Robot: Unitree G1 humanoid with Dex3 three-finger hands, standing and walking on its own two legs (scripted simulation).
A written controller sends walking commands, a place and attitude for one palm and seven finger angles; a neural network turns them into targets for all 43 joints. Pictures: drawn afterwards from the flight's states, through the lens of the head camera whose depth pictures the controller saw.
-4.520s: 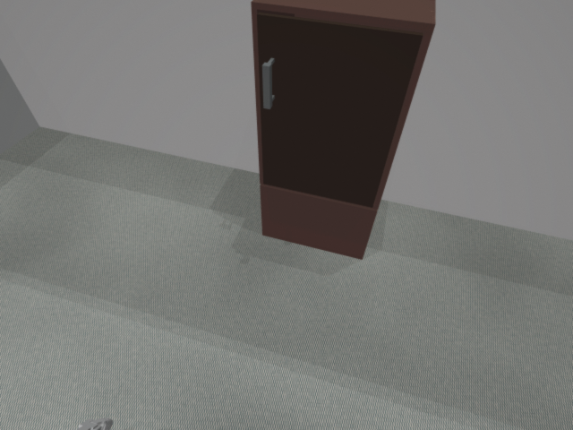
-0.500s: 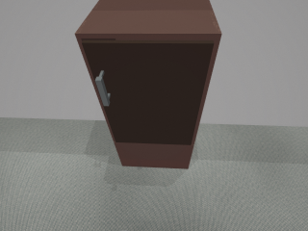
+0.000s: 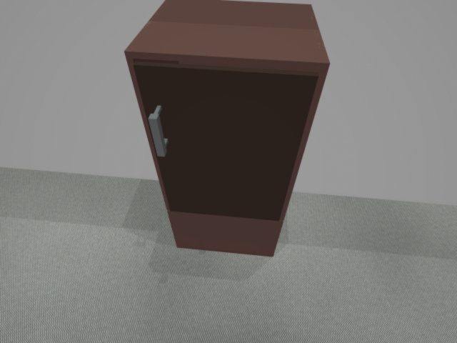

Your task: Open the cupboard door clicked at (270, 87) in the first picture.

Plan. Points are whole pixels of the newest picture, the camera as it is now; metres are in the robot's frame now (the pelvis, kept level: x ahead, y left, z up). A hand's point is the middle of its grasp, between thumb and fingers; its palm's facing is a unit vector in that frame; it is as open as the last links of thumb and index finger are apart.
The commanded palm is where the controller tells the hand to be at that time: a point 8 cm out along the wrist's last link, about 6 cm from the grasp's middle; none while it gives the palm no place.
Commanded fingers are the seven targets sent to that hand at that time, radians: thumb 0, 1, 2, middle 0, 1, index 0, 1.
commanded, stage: come to a stop and stand still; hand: left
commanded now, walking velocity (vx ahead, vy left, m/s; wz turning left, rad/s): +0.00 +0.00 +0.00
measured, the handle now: (160, 131) +0.62 +0.21 +0.00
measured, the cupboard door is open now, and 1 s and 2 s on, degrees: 0 0 0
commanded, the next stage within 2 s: look again from close up in 0.50 s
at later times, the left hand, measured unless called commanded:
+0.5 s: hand out of the picture +0.03 +0.24 -0.16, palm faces +0.01 -0.96 -0.27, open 7.3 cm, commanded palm none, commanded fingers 0.00 0.90 0.90 -0.20 -0.30 -0.20 -0.30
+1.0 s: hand out of the picture -0.03 +0.20 -0.17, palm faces +0.01 -0.99 -0.16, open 7.3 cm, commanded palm none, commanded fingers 0.00 0.90 0.90 -0.20 -0.30 -0.20 -0.30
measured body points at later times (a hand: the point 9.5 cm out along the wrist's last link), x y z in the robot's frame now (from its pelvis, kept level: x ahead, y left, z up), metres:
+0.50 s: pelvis -0.02 +0.03 +0.00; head -0.04 +0.03 +0.45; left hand +0.03 +0.29 -0.14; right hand +0.04 -0.22 -0.14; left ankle +0.00 +0.12 -0.74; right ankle +0.03 -0.10 -0.74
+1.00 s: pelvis -0.02 +0.04 +0.01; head -0.03 +0.05 +0.46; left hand -0.03 +0.25 -0.16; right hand -0.04 -0.19 -0.15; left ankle +0.00 +0.12 -0.74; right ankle +0.03 -0.10 -0.74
